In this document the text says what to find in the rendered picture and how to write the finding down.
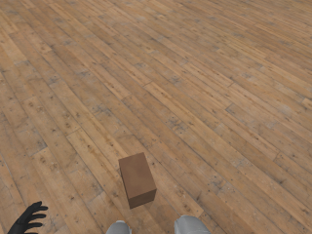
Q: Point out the robot left thigh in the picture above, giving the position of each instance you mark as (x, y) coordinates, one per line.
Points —
(119, 228)

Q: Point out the carton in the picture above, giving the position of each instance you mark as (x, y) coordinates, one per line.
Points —
(138, 181)

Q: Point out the left robot hand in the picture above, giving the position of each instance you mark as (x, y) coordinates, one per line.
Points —
(21, 224)

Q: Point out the robot thigh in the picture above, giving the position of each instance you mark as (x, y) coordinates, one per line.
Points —
(119, 228)
(189, 224)

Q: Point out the robot right thigh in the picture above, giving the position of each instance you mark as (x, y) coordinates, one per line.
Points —
(189, 224)

